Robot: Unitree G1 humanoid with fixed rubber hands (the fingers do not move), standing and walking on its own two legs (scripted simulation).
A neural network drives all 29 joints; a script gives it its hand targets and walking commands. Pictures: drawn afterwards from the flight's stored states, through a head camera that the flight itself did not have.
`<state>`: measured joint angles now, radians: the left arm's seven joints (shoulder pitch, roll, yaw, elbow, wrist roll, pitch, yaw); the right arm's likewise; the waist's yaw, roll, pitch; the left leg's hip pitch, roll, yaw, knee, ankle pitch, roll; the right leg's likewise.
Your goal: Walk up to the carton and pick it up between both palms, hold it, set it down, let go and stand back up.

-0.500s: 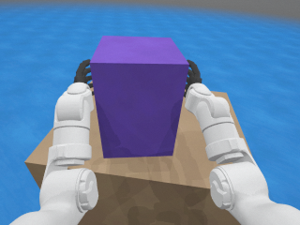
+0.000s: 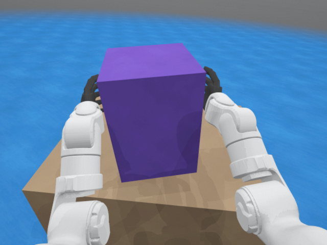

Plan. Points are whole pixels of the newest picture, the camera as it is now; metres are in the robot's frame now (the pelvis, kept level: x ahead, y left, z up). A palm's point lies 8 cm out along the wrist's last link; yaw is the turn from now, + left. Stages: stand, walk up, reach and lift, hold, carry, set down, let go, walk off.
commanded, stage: set down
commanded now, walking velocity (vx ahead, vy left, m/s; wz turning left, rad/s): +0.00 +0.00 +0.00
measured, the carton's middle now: (152, 111) +0.37 +0.00 +0.21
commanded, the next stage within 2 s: none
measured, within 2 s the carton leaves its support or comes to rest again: neither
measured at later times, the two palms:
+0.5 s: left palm (94, 112) +0.38 +0.14 +0.20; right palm (203, 114) +0.38 -0.13 +0.19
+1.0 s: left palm (109, 119) +0.39 +0.11 +0.18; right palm (213, 127) +0.36 -0.17 +0.16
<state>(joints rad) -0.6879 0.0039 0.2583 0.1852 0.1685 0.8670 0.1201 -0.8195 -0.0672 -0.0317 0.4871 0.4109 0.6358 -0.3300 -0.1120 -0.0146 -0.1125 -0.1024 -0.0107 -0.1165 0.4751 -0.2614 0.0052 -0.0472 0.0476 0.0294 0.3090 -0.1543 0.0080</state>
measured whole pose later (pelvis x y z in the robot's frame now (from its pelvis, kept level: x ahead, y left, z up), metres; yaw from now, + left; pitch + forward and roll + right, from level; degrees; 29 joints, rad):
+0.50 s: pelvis -0.01 -0.01 +0.00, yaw +1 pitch -6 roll -2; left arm -0.78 0.02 0.31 0.49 0.22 0.54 0.09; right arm -0.80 0.02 -0.13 0.71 0.18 0.27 -0.22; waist -0.07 -0.01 0.00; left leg -0.08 -0.01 -0.14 0.40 -0.21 -0.01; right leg -0.03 0.04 0.00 0.27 -0.13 -0.01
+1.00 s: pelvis +0.00 -0.01 +0.00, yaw +0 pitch -6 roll -1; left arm -0.72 -0.03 0.27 0.48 0.25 0.50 0.12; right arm -0.69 0.01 -0.13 0.68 0.15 0.19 -0.18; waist -0.10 -0.01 0.01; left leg -0.09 -0.01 -0.10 0.41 -0.22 0.00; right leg -0.06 0.04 0.02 0.31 -0.15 0.00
